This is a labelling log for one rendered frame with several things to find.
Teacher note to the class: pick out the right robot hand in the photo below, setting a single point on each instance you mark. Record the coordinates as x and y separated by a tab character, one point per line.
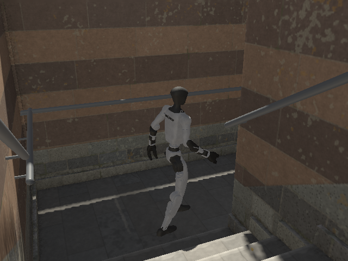
212	157

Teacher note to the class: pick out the robot left upper arm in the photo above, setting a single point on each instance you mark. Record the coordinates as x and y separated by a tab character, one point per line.
160	117

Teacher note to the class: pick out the left robot hand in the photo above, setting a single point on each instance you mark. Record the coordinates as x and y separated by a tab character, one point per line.
151	148

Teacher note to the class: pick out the right robot shin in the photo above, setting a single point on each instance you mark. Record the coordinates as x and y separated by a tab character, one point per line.
171	210

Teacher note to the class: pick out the robot torso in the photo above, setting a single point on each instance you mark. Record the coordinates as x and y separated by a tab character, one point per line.
173	135

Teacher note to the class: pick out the right robot forearm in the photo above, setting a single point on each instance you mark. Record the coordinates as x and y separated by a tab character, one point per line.
203	153

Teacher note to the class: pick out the left robot forearm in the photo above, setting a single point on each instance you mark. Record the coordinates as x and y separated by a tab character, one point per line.
152	136

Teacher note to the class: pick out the robot right upper arm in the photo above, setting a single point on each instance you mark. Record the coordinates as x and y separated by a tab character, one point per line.
185	121

